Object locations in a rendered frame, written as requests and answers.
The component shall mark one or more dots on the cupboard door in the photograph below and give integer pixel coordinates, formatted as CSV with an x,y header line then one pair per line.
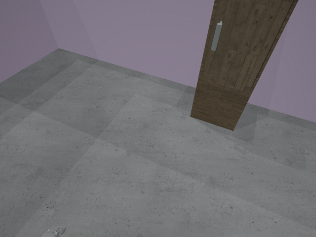
x,y
247,34

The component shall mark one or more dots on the handle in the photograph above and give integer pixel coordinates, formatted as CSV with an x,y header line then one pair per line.
x,y
216,36

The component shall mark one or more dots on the left robot hand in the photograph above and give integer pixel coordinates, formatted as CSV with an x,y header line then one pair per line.
x,y
54,231

